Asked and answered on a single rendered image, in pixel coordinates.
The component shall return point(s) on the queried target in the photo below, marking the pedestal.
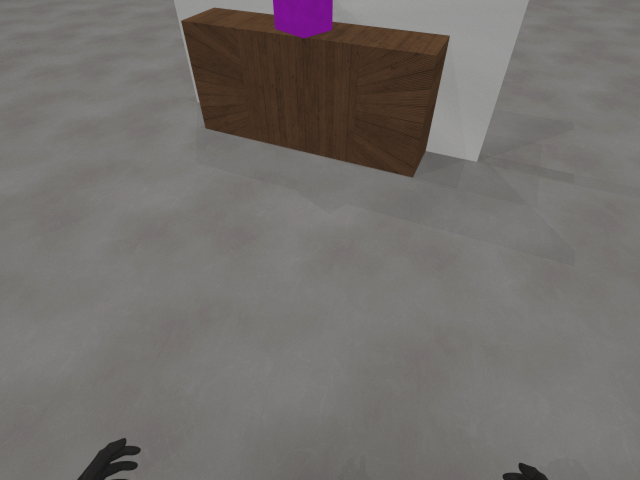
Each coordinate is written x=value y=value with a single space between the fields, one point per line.
x=360 y=94

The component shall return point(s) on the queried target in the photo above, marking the carton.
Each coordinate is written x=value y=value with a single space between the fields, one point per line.
x=303 y=18

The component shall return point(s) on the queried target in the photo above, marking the left robot hand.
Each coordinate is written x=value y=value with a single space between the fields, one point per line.
x=100 y=467

